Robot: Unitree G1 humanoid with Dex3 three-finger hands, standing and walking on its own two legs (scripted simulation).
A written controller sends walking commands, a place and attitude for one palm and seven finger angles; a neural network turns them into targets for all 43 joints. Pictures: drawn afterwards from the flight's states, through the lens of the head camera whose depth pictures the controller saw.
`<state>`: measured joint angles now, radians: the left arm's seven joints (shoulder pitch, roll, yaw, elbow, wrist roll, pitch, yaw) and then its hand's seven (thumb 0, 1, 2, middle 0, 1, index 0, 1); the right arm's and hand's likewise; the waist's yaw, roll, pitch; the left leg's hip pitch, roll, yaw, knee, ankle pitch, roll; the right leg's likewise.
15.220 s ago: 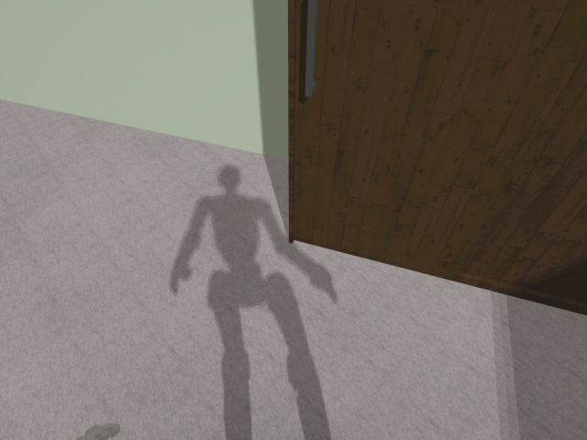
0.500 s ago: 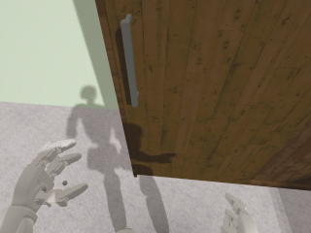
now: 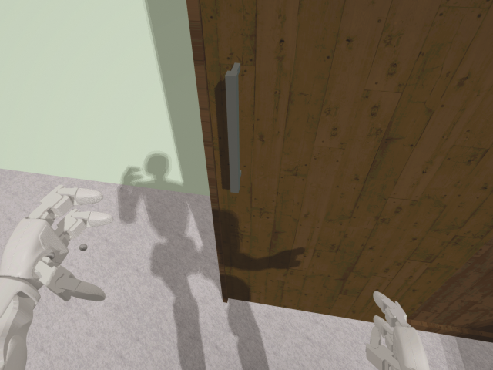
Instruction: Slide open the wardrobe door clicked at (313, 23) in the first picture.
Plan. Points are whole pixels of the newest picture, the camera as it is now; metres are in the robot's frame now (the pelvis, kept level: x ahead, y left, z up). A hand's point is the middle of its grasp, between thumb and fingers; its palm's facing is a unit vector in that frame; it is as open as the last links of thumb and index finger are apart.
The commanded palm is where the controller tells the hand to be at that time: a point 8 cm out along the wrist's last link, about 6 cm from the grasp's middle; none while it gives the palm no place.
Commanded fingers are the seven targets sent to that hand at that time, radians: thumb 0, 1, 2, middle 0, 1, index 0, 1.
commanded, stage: raise the hand with hooked fingers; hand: left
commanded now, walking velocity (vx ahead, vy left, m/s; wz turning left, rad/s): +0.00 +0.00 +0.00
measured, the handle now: (235, 135) +0.51 +0.07 +0.13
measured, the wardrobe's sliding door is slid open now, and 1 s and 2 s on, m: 0.00 0.00 0.00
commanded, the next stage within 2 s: move the hooked fingers beside the handle in 0.76 s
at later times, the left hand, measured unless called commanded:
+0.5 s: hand (81, 217) +0.27 +0.26 +0.15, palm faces -0.04 -1.00 -0.05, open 13.9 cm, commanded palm +0.24 +0.31 +0.16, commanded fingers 0.00 -0.50 0.30 -0.30 -1.20 -0.30 -1.20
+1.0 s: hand (84, 217) +0.27 +0.25 +0.15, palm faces +0.00 -1.00 -0.04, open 13.9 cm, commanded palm +0.25 +0.30 +0.16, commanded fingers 0.00 -0.50 0.30 -0.30 -1.20 -0.30 -1.20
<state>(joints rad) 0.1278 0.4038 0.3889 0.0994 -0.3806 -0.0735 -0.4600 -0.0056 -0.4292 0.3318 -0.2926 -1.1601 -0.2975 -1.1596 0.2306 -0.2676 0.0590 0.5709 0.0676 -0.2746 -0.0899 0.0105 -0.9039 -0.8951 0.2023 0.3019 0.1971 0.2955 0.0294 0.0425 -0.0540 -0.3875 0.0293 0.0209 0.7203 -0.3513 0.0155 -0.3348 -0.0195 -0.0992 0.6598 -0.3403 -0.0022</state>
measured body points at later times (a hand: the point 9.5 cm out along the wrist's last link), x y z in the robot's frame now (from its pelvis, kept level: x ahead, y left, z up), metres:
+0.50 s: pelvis +0.00 +0.00 +0.01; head -0.01 -0.01 +0.46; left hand +0.27 +0.32 +0.15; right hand +0.17 -0.25 -0.06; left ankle +0.02 +0.11 -0.72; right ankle +0.00 -0.12 -0.72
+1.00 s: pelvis -0.01 -0.02 +0.01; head -0.02 -0.03 +0.46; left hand +0.26 +0.31 +0.16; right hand +0.17 -0.25 -0.06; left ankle +0.02 +0.11 -0.72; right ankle +0.00 -0.12 -0.72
